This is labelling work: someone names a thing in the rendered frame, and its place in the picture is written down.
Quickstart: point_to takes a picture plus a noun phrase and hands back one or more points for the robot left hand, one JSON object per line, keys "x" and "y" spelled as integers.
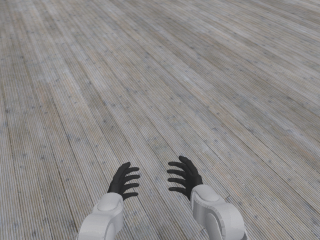
{"x": 118, "y": 185}

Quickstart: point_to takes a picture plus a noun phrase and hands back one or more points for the robot left forearm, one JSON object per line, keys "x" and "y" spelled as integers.
{"x": 105, "y": 220}

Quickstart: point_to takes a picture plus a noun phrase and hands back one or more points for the robot right forearm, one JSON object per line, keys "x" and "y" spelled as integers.
{"x": 222, "y": 220}

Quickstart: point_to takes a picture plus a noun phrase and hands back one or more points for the robot right hand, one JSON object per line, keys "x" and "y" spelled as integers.
{"x": 190, "y": 175}

